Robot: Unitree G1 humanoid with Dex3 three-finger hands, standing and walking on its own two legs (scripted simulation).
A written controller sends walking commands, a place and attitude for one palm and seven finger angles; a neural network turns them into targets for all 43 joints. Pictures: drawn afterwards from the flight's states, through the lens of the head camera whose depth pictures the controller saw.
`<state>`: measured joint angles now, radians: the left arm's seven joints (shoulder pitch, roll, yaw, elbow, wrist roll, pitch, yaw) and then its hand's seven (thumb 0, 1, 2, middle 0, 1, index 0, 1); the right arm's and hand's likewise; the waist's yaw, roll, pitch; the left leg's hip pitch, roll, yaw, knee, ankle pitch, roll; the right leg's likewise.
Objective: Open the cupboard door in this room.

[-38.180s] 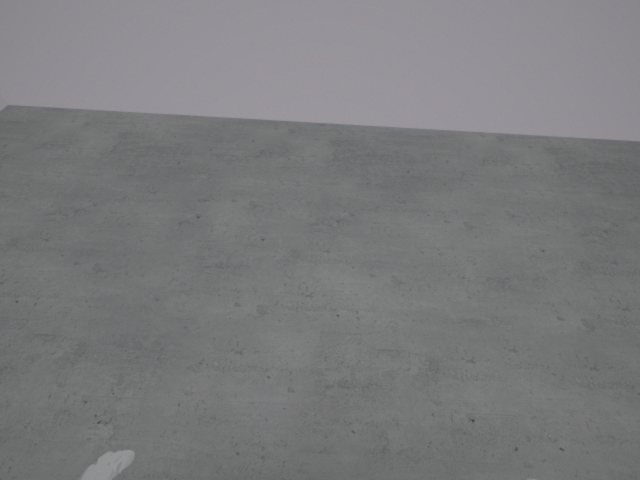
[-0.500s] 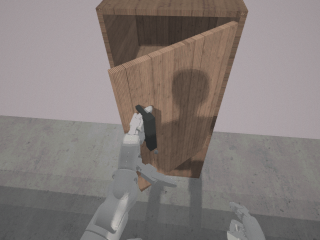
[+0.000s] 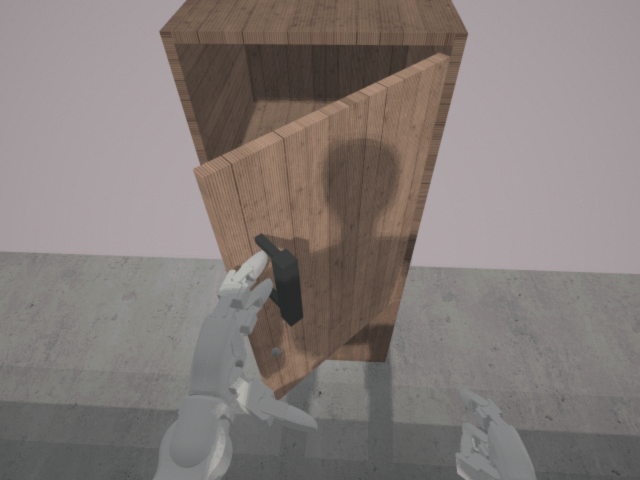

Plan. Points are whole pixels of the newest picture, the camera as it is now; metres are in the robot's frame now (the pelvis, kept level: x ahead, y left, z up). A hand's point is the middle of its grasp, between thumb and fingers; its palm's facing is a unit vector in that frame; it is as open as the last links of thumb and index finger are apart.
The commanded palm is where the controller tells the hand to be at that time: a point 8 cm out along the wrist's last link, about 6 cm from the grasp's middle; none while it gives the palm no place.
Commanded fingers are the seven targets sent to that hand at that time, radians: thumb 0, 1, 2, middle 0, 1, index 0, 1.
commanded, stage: slide the hand sideways off the handle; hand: left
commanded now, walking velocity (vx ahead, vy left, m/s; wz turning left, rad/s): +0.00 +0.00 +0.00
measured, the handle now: (278, 280) +0.33 +0.08 +0.09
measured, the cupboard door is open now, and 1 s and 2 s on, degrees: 45 45 45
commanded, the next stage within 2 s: draw the hand back to the body in 0.54 s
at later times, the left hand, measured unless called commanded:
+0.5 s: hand (222, 391) +0.20 +0.12 +0.08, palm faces +0.02 -1.00 -0.04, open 16.3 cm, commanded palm +0.16 +0.17 +0.08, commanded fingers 0.00 -0.50 0.30 -0.15 -0.30 -0.15 -0.30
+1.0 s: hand (176, 383) +0.19 +0.16 +0.11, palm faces +0.01 -1.00 -0.08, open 16.3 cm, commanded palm +0.16 +0.21 +0.12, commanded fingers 0.00 -0.50 0.30 -0.15 -0.30 -0.15 -0.30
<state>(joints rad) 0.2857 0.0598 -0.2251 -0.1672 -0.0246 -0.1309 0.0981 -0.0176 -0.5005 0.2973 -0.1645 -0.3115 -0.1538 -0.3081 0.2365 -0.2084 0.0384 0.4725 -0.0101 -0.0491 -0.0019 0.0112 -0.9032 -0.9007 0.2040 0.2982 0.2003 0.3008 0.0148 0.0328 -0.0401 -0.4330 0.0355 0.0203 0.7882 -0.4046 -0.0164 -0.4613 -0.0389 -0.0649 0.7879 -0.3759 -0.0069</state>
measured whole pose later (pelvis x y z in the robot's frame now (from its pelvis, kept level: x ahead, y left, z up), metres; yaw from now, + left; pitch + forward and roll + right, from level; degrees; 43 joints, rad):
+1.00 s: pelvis +0.01 +0.01 -0.01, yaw +1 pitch +4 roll -1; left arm 0.56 0.20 0.05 -0.45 -0.20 -0.10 -0.13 -0.02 -0.50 0.30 -0.15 -0.30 -0.15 -0.30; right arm 0.29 -0.23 0.05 0.46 0.03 -0.17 -0.06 0.01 -0.90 -0.90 0.21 0.30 0.20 0.30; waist 0.02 0.07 -0.09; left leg -0.49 0.04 -0.01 0.89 -0.46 -0.01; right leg -0.50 -0.04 -0.09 0.85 -0.42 0.00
